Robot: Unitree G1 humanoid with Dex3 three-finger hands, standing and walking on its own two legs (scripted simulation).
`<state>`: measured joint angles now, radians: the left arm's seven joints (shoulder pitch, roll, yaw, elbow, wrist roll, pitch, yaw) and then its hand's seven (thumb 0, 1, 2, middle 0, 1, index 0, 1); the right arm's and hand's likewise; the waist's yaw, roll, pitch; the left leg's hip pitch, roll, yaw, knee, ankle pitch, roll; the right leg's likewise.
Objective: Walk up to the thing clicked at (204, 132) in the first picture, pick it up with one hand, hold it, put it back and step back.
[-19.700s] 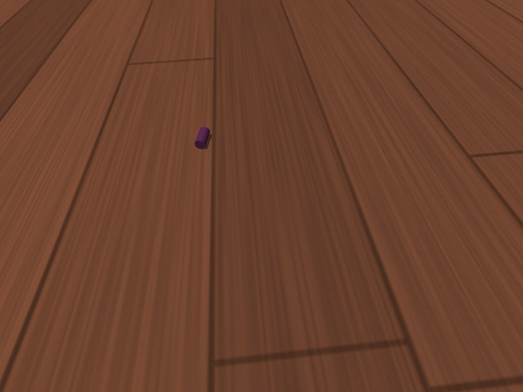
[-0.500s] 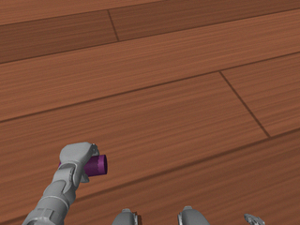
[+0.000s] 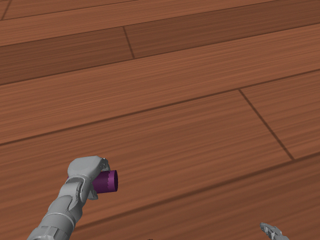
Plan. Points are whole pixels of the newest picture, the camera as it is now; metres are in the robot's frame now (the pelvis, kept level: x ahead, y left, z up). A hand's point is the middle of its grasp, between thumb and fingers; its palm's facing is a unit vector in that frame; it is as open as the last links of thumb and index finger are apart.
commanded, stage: hold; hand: left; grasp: from above
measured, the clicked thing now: (93, 183) +0.30 +0.23 -0.11
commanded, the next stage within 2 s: crouch in 1.64 s
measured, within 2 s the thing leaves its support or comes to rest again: neither
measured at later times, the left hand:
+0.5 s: hand (90, 179) +0.29 +0.22 -0.05, palm faces -0.48 -0.06 -0.88, open 9.0 cm
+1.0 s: hand (88, 181) +0.28 +0.21 -0.03, palm faces -0.47 -0.06 -0.88, open 9.0 cm
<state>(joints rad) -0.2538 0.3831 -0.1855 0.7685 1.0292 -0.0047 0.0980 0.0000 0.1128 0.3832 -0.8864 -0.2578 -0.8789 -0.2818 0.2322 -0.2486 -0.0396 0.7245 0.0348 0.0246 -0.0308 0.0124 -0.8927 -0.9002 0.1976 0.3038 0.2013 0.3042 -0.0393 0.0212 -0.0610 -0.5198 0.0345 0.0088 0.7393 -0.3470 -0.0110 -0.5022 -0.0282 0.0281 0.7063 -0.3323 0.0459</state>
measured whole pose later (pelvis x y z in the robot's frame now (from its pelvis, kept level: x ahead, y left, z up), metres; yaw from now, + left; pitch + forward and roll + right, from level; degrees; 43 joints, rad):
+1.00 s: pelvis -0.01 +0.00 +0.02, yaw +0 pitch +2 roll +0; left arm -0.21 0.39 -0.19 0.62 1.02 -0.01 -0.03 0.00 0.14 0.32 -0.90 -0.22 -0.89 -0.25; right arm 0.20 -0.26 -0.03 0.68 0.05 0.05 -0.04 0.01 -0.90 -0.90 0.20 0.30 0.20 0.30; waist -0.01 0.04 -0.02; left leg -0.35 0.03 0.02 0.58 -0.27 -0.01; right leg -0.35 -0.03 0.04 0.57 -0.26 0.04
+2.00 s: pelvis +0.00 -0.01 +0.02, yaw +0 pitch +3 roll +0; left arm -0.23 0.38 -0.18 0.73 1.06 -0.06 0.05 0.00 0.13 0.35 -0.88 -0.28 -0.87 -0.29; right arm 0.18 -0.25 -0.03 0.68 0.04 0.08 -0.04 0.01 -0.89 -0.90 0.20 0.30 0.20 0.30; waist -0.02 0.02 -0.01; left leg -0.35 0.03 0.02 0.56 -0.26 -0.02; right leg -0.35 -0.03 0.03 0.56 -0.26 0.04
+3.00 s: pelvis -0.07 +0.00 -0.30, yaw -2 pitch +38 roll -5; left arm -0.81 0.54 0.05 1.31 1.26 -0.15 0.42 0.00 0.10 0.42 -0.84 -0.35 -0.84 -0.36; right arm 0.17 -0.25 -0.02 0.76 -0.12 -0.08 0.08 0.01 -0.90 -0.90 0.20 0.30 0.20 0.30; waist -0.20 0.02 -0.17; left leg -2.03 0.01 -0.10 2.03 -0.67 -0.03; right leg -1.97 -0.01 0.00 1.98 -0.68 0.06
